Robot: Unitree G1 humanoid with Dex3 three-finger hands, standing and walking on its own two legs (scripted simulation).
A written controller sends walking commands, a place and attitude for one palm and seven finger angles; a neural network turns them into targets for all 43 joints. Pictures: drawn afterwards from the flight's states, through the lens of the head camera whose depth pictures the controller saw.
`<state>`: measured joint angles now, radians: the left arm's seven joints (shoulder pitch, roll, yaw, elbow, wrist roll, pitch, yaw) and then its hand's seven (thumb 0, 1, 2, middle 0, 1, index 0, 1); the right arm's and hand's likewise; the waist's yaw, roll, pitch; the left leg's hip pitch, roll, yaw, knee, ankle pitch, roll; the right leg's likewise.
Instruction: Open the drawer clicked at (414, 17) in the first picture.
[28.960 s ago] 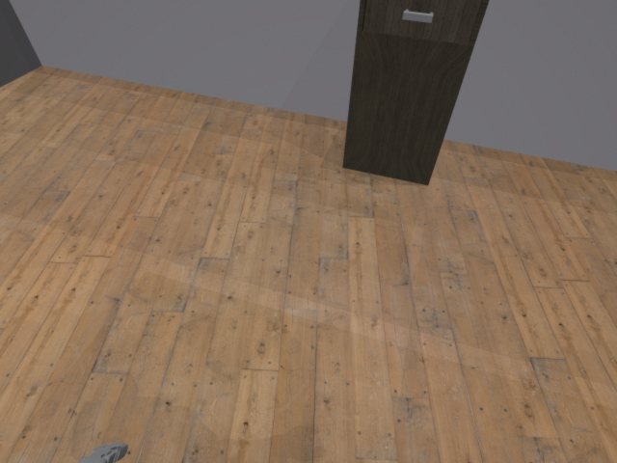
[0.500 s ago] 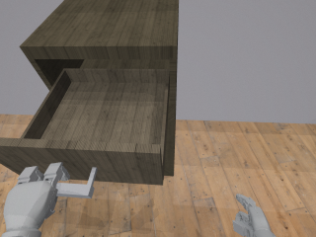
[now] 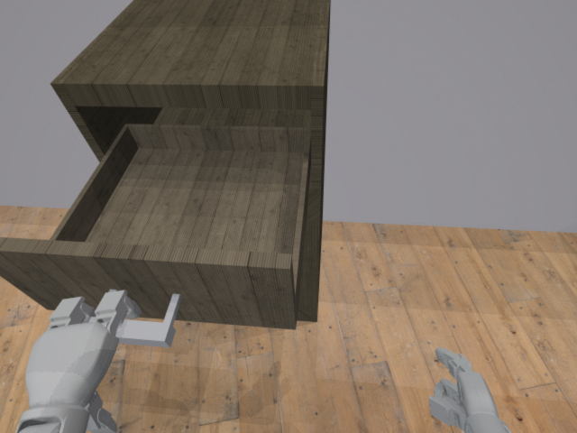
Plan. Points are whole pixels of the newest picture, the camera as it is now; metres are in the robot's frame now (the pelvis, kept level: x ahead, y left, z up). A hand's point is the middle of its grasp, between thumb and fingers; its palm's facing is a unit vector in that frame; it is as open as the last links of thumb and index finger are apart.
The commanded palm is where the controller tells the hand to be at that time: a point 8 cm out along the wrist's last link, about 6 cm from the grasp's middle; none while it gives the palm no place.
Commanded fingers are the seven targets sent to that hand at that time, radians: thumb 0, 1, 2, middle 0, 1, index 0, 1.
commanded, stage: lift the hand off the handle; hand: left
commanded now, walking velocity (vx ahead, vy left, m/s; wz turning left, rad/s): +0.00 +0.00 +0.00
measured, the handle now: (137, 315) +0.24 +0.24 +0.04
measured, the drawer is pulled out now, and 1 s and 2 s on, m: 0.30 0.30 0.30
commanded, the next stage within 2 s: draw the hand back to the body in 1.52 s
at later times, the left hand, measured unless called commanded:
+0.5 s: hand (93, 341) +0.19 +0.27 +0.07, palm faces +0.08 -0.04 -1.00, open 13.6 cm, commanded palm +0.17 +0.27 +0.12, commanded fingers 0.00 -0.50 0.30 -0.30 -1.20 -0.30 -1.20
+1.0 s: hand (59, 314) +0.20 +0.27 +0.13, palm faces +0.10 -0.05 -0.99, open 13.5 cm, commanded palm +0.17 +0.27 +0.19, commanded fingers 0.00 -0.50 0.30 -0.30 -1.20 -0.30 -1.20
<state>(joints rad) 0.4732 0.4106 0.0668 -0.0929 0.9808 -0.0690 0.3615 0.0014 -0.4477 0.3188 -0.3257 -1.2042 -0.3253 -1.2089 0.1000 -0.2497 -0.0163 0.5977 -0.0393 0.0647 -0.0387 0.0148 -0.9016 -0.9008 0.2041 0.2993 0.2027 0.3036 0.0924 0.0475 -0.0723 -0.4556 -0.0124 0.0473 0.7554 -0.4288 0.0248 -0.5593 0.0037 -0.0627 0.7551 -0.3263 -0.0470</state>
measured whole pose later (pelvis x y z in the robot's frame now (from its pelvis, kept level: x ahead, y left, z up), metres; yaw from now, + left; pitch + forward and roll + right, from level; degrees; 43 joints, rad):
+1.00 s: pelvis +0.00 +0.01 +0.03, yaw +1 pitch +0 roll +0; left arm 0.38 0.52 0.07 -0.33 0.87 0.03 0.12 0.00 -0.49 0.30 -0.32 -1.20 -0.37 -1.23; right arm 0.08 -0.26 0.03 0.61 -0.01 0.09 -0.06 0.02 -0.90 -0.90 0.20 0.30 0.20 0.30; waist 0.13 0.10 -0.01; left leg -0.17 -0.03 0.03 0.49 -0.31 0.03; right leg -0.27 0.00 -0.07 0.50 -0.22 -0.03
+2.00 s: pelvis -0.01 +0.01 +0.03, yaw +2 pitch -2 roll +0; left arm 0.34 0.64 0.20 -0.45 0.73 0.03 -0.05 0.00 -0.49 0.30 -0.32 -1.20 -0.32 -1.20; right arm 0.10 -0.28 0.05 0.58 0.03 0.07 -0.02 0.02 -0.90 -0.90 0.20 0.30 0.20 0.30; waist 0.12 0.11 0.01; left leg -0.14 -0.04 0.01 0.45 -0.28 0.04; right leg -0.23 -0.01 -0.09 0.44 -0.18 -0.03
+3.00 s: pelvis +0.03 -0.01 +0.03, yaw +2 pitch -2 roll +0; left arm 0.53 0.33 0.31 -0.53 -0.07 -0.14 0.11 0.01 0.56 0.75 -0.24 -0.52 -0.24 -0.52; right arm 0.15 -0.21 0.01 0.63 0.01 -0.15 -0.08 0.02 -0.90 -0.90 0.20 0.30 0.20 0.30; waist 0.07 0.08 0.01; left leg -0.07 0.00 0.00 0.42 -0.31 0.01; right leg -0.15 0.03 -0.10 0.42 -0.23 -0.05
